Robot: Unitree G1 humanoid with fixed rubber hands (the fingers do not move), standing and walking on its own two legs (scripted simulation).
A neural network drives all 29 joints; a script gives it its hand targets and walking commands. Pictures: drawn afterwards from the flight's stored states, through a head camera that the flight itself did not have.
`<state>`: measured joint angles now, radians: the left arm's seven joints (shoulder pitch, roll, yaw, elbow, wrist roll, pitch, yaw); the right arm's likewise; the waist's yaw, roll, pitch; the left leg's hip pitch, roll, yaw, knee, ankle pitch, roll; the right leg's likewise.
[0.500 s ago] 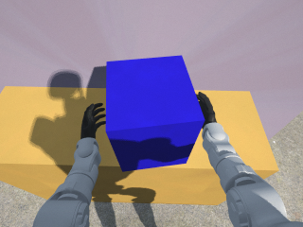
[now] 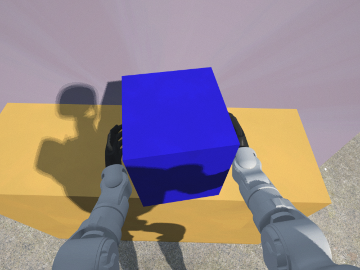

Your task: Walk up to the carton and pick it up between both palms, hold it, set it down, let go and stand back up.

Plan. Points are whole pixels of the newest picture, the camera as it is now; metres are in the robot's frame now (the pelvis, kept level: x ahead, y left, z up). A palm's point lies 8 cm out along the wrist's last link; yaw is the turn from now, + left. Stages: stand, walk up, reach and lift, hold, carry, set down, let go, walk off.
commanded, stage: reach and lift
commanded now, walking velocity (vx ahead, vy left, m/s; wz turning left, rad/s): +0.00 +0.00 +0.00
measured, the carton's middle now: (175, 141) +0.42 +0.02 +0.02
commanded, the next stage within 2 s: none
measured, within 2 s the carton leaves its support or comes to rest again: leaves its support in 0.98 s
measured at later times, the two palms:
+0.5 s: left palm (113, 160) +0.38 +0.17 +0.01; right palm (236, 144) +0.40 -0.12 +0.03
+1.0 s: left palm (112, 156) +0.39 +0.17 +0.02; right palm (236, 143) +0.40 -0.12 +0.04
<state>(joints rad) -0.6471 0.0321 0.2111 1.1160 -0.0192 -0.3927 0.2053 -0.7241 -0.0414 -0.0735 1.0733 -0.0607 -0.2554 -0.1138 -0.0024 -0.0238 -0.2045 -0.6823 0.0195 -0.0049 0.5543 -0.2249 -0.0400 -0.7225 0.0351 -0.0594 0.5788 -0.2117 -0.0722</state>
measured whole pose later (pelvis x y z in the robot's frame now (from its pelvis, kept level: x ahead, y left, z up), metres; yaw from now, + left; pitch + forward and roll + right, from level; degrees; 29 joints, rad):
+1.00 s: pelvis +0.01 +0.01 +0.00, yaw +0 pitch +18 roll +1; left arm -0.65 0.03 0.21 1.14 -0.01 -0.33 0.21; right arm -0.70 -0.03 -0.08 1.10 -0.06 -0.23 -0.13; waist 0.00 -0.02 -0.23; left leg -0.63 0.02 -0.01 0.55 -0.24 -0.04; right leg -0.66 0.04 -0.06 0.55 -0.22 -0.06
